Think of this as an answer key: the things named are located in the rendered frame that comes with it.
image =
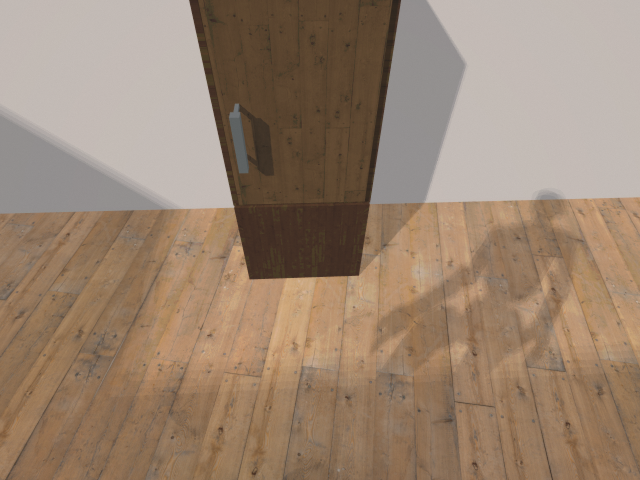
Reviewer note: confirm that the handle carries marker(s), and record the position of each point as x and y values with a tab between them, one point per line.
238	140

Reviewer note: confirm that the cupboard door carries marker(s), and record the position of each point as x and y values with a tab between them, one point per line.
307	76

